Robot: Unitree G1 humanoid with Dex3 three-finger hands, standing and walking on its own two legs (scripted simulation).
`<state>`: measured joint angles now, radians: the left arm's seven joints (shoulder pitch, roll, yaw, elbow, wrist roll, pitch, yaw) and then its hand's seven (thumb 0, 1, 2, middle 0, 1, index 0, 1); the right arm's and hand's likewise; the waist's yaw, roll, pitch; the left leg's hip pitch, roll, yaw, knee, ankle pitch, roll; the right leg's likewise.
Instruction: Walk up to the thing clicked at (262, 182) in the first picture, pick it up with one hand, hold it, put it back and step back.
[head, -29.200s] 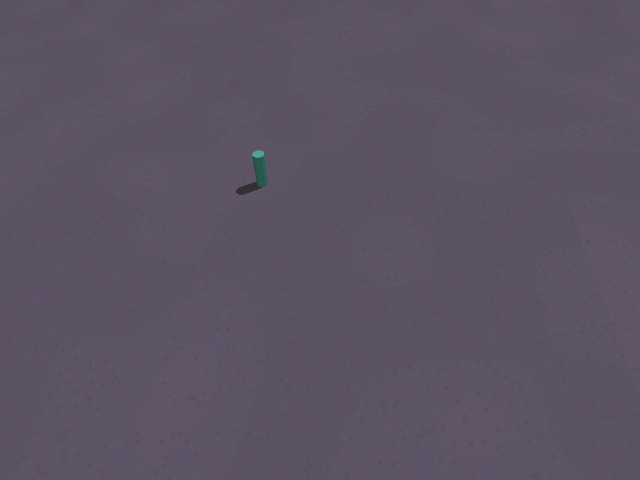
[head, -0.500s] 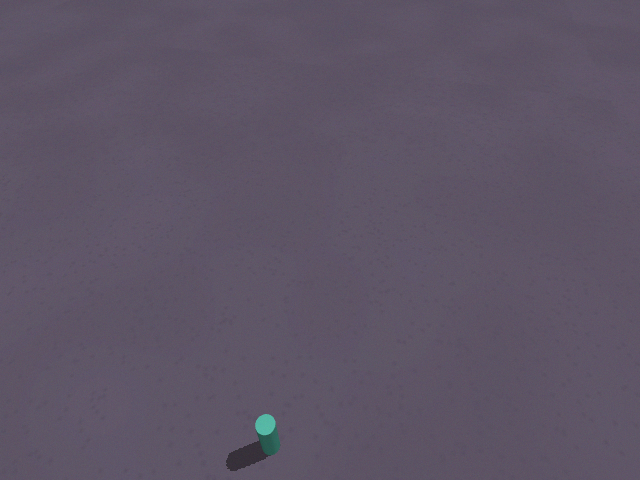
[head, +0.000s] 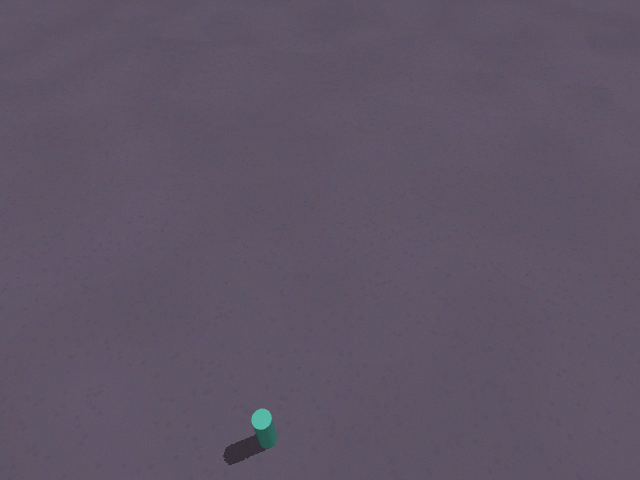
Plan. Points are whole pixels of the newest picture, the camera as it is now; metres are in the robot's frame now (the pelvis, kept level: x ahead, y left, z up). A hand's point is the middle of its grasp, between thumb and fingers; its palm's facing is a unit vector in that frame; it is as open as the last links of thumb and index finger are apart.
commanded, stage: stand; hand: left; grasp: from the side
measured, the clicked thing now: (264, 429) +0.40 +0.17 -0.69
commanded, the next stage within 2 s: step back in 1.12 s
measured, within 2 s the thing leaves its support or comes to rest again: neither
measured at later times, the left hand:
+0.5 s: hand out of the picture +0.11 +0.24 -0.15, palm faces -0.01 -0.94 -0.34, open 7.4 cm
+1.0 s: hand out of the picture +0.10 +0.24 -0.15, palm faces -0.01 -0.94 -0.34, open 7.4 cm
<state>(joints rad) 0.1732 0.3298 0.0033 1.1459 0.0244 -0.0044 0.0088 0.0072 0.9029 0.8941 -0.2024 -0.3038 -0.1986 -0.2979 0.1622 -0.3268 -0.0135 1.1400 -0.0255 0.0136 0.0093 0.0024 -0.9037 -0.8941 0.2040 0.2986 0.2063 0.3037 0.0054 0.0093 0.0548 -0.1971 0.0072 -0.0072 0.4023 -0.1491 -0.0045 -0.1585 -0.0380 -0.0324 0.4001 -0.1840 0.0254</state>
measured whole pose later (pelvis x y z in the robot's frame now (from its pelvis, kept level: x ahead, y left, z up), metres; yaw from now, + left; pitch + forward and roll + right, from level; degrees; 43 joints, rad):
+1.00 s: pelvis +0.03 -0.01 +0.01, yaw +0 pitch -2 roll +0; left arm 0.12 0.33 0.01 1.14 0.02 -0.01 0.01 0.01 0.90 0.89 -0.20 -0.30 -0.20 -0.30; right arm 0.10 -0.33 -0.01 1.15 -0.02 0.00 0.00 0.00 -0.90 -0.89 0.20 0.30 0.21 0.30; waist 0.00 0.01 0.05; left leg -0.12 0.02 -0.01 0.31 -0.15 -0.02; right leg -0.08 -0.03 -0.04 0.32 -0.19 0.02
